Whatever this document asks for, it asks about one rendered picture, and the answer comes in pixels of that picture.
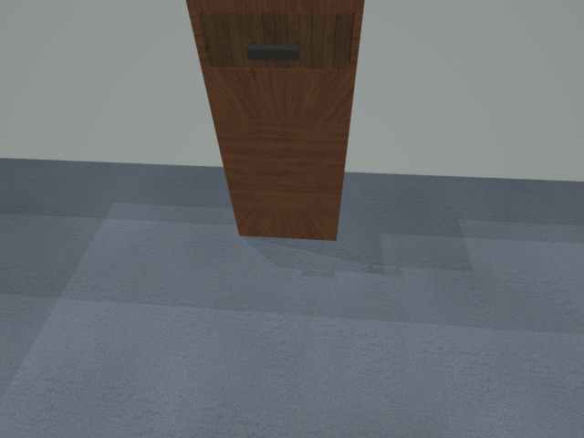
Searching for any drawer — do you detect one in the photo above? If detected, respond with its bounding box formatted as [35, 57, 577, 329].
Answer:
[199, 12, 352, 69]

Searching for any cabinet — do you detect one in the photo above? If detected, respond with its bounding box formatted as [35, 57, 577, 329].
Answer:
[186, 0, 365, 241]

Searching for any handle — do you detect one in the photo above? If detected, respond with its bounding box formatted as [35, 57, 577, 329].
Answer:
[246, 40, 299, 61]

